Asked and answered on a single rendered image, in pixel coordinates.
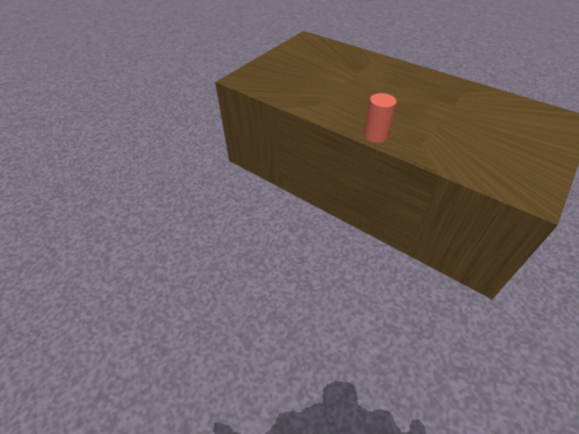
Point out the can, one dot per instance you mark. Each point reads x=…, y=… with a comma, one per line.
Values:
x=379, y=117

